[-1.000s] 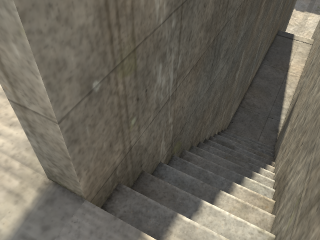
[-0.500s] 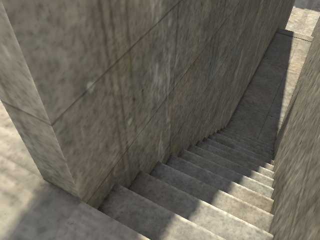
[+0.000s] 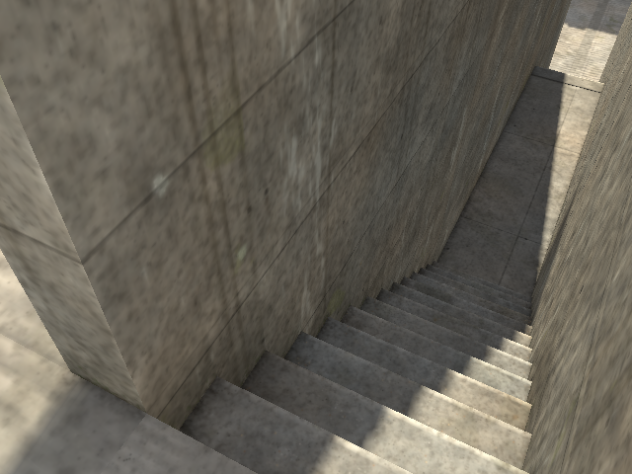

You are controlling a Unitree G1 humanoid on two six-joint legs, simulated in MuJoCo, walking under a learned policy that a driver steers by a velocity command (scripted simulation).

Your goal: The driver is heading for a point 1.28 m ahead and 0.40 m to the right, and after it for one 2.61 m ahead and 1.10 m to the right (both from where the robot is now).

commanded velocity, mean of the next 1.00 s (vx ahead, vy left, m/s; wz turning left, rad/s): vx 0.57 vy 0.05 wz -0.24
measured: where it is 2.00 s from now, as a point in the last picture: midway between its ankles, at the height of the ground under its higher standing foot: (379, 409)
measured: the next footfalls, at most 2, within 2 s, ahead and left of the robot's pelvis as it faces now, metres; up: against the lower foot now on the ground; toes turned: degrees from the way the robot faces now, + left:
left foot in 0.54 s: +0.42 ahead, +0.12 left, +0.00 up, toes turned +2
right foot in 1.00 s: +0.53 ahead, -0.13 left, -0.21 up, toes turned -15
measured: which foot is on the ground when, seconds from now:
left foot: down 0.00-0.12, up 0.14-0.52, down 0.54-1.00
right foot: down 0.00-0.56, up 0.58-0.98, down 1.00-1.00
